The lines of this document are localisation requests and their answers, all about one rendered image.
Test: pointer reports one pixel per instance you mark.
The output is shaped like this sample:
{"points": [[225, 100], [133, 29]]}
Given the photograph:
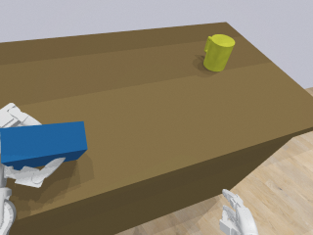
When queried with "robot left hand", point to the robot left hand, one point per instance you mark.
{"points": [[11, 116]]}

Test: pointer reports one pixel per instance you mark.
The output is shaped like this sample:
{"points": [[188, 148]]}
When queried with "robot left forearm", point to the robot left forearm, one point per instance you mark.
{"points": [[8, 211]]}

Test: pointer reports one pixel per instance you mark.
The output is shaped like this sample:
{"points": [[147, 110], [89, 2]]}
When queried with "robot right hand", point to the robot right hand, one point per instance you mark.
{"points": [[239, 222]]}

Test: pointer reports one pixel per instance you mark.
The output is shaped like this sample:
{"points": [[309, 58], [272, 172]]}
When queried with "sponge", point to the sponge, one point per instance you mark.
{"points": [[37, 145]]}

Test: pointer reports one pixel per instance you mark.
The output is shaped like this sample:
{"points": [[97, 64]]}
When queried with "table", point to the table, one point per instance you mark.
{"points": [[163, 132]]}

